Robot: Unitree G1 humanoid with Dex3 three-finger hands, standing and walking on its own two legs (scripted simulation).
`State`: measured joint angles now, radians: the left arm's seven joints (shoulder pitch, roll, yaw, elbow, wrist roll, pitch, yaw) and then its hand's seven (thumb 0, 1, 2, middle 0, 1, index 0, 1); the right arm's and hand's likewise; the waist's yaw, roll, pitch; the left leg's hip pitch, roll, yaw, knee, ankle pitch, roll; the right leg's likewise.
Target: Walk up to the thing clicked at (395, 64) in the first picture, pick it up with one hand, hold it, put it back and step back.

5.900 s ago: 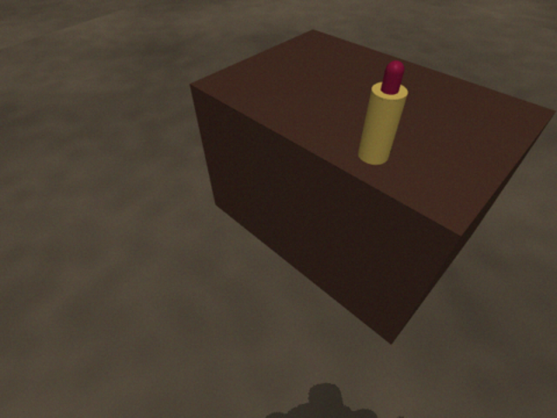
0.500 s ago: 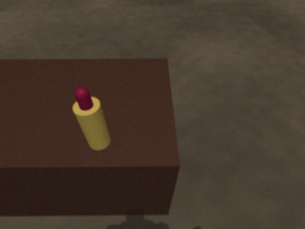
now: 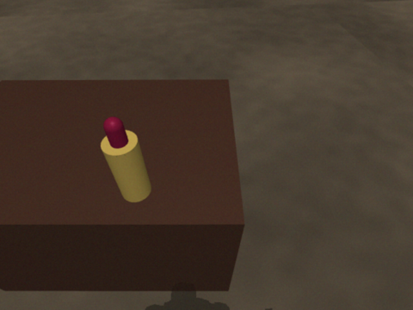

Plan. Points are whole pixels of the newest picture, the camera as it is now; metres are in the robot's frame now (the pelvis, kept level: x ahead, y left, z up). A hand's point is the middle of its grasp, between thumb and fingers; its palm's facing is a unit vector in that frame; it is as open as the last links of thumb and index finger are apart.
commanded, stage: stand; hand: left
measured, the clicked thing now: (125, 159) +0.48 +0.21 +0.00
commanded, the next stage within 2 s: rise first in 0.24 s
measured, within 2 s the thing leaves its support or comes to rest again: neither
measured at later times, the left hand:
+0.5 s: hand out of the picture +0.13 +0.24 -0.15, palm faces +0.13 -0.94 -0.32, open 9.1 cm
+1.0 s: hand (84, 295) +0.19 +0.25 -0.06, palm faces +0.28 -0.90 -0.34, open 17.1 cm
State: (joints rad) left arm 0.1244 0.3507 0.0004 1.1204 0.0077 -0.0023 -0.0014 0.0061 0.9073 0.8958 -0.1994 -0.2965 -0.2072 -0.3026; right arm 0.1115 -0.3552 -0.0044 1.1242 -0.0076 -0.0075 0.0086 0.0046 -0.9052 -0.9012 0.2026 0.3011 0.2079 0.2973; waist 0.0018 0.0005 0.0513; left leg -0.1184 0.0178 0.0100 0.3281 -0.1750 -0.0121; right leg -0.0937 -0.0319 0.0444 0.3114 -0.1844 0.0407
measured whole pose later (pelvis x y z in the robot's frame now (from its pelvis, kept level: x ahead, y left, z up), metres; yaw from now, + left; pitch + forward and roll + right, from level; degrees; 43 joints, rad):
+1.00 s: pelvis +0.01 -0.01 -0.01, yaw +1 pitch +0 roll +0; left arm 0.28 0.28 0.16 0.42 -0.04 -0.08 0.08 0.00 -0.44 0.05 -0.05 -0.04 -0.06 -0.05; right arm 0.23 -0.24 -0.08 0.62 0.03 -0.08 -0.07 0.00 0.43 -0.06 0.06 0.05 0.06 0.05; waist 0.03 0.02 0.00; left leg -0.20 0.02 -0.01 0.44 -0.24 -0.03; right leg -0.17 -0.02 0.02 0.43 -0.27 0.03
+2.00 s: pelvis +0.00 -0.01 -0.01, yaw +2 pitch -3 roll +0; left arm 0.45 0.28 0.21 0.01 -0.05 -0.18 0.03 -0.01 -0.58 0.07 -0.05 -0.05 -0.04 -0.06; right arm 0.25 -0.23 -0.11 0.62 0.02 -0.11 -0.05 -0.01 0.52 -0.05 0.06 0.05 0.06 0.05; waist 0.04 0.04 0.05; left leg -0.15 0.02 -0.03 0.42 -0.22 -0.03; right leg -0.12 -0.03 0.01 0.43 -0.25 0.02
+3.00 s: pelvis -0.01 +0.00 -0.03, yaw +1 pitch +9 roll -1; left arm -0.39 0.62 0.59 0.89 -0.27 -0.27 -0.50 -0.01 -0.60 0.07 -0.05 -0.05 -0.05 -0.06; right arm 0.26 -0.25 0.01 0.55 0.01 -0.17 -0.08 -0.01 0.52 -0.06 0.06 0.05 0.06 0.05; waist -0.05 -0.02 -0.09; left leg -0.56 0.03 -0.03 0.74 -0.34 -0.02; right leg -0.50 -0.01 0.01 0.69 -0.35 0.04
